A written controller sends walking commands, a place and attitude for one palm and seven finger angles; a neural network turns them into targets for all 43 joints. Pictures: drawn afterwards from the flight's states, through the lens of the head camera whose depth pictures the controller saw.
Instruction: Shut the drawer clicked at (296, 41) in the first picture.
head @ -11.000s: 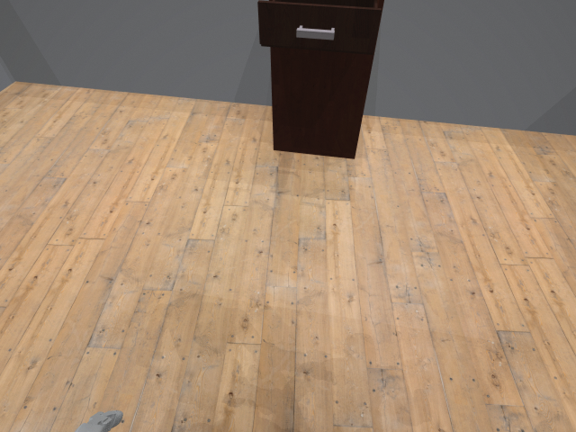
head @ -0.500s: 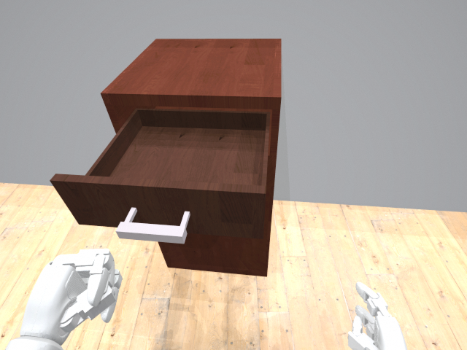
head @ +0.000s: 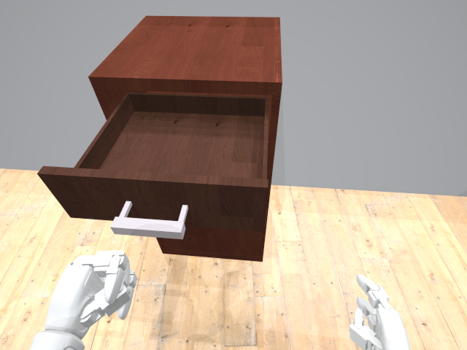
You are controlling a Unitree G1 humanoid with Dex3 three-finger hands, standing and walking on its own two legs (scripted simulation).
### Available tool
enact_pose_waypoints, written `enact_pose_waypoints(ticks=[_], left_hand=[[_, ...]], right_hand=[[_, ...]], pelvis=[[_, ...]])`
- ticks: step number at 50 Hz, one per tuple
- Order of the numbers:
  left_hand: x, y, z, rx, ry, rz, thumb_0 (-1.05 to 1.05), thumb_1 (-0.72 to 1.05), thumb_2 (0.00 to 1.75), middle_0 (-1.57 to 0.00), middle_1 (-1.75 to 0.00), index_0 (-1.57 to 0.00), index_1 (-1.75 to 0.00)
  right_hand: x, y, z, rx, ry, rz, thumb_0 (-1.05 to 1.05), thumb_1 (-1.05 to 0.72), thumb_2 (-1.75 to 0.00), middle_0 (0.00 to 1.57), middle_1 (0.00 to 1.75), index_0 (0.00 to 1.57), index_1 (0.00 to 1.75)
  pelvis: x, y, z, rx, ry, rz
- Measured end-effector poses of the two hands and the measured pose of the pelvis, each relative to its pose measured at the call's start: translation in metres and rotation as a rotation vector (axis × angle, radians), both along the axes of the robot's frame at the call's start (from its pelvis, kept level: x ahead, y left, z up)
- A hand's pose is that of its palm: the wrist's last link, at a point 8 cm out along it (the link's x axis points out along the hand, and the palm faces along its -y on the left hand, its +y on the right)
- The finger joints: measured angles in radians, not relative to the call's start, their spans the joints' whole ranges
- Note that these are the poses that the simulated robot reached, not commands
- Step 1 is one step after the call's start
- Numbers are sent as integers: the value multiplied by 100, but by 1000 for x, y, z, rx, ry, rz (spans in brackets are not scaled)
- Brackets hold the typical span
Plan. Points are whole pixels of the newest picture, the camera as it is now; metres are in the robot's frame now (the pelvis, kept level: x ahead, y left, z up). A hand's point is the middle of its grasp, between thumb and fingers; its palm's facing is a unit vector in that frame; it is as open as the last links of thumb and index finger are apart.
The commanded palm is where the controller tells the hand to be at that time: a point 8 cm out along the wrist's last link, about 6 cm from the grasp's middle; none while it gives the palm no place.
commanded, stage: bring the fist close to the handle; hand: left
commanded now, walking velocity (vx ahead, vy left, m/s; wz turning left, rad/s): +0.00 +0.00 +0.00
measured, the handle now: (152, 218) +0.34 +0.18 +0.04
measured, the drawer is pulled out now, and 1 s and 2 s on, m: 0.29 0.29 0.23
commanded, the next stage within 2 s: push the drawer shut in 0.94 s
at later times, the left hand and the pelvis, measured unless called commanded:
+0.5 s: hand (152, 280) +0.22 +0.15 +0.05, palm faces -0.07 -1.00 -0.05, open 3.3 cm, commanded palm +0.20 +0.21 +0.05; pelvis -0.02 +0.01 -0.03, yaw -1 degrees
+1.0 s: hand (159, 273) +0.24 +0.14 +0.04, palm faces -0.05 -1.00 -0.06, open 3.3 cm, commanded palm +0.21 +0.21 +0.04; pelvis -0.01 +0.00 -0.03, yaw -1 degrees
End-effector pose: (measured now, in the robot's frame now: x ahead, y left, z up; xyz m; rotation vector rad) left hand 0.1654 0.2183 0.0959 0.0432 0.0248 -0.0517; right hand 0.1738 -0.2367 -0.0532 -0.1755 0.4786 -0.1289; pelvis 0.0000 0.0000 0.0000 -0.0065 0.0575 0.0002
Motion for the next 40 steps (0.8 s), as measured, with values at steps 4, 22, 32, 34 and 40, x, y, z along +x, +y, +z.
enact_pose_waypoints(ticks=[4, 22, 32, 34, 40], left_hand=[[3, -3, -6, -8, -7, -5, 2, 90, 90, -140, -160, -140, -160], [31, -15, -42, 5, -24, -19, 2, 90, 90, -140, -160, -141, -160], [50, -15, -55, 6, -16, -7, 2, 90, 90, -140, -160, -140, -160], [50, -14, -52, 10, -22, -3, 2, 90, 90, -140, -160, -140, -160], [47, -18, -47, 16, -24, -4, 2, 90, 90, -140, -160, -140, -160]], right_hand=[[-8, 9, -8, 8, 38, 2, 2, -90, -90, 20, 30, 20, 30], [-38, 22, -43, 14, 172, 3, 2, -90, -90, 20, 30, 20, 30], [-45, 6, -49, -6, 220, -30, 2, -90, -90, 20, 30, 20, 30], [-44, 3, -48, -4, 222, -38, 2, -90, -90, 20, 30, 20, 30], [-39, -1, -48, 4, 215, -40, 2, -90, -90, 20, 30, 20, 30]], pelvis=[[-4, 6, -3, -3, 13, -3], [-20, 16, -23, -12, 83, -12], [-17, 10, -29, -10, 110, -21], [-15, 9, -28, -10, 111, -23], [-11, 6, -27, -8, 110, -19]])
